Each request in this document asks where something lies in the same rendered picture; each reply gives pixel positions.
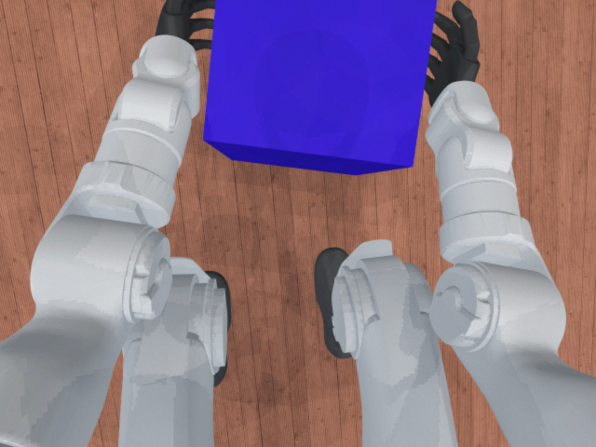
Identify right robot shin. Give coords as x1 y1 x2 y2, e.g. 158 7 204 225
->
332 239 433 344

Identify robot right hand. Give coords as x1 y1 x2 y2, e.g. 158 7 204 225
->
425 0 481 108

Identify left robot foot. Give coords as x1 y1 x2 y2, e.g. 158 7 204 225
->
204 271 231 387

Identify robot right upper arm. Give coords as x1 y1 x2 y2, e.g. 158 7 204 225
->
428 260 596 447

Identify carton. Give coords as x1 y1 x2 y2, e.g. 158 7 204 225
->
203 0 437 175

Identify robot left forearm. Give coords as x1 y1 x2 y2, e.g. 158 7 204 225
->
31 34 200 302

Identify robot right forearm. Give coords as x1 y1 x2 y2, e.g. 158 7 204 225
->
426 81 566 324

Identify robot left hand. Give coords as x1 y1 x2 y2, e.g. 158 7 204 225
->
155 0 216 51

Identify robot left upper arm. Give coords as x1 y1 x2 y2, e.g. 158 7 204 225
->
0 214 172 447

